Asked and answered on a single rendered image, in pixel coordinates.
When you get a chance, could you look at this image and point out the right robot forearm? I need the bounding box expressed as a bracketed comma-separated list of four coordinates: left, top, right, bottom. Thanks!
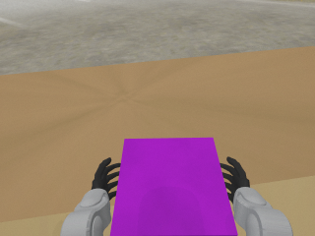
[232, 187, 293, 236]

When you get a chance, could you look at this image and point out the carton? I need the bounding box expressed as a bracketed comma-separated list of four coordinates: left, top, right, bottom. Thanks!
[110, 137, 238, 236]

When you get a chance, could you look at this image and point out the right robot hand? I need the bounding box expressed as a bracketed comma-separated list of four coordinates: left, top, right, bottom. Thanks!
[220, 156, 250, 203]

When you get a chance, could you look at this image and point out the left robot forearm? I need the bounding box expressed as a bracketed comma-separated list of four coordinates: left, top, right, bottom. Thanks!
[60, 188, 111, 236]

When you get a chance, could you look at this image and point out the left robot hand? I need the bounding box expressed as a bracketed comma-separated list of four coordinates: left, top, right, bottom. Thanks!
[91, 157, 121, 200]

